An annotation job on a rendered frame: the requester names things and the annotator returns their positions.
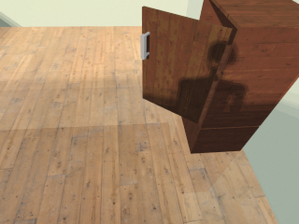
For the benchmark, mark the handle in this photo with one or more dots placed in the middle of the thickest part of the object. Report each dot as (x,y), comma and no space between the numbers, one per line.
(143,46)

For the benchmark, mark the cupboard door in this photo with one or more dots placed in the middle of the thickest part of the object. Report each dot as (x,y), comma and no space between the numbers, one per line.
(184,57)

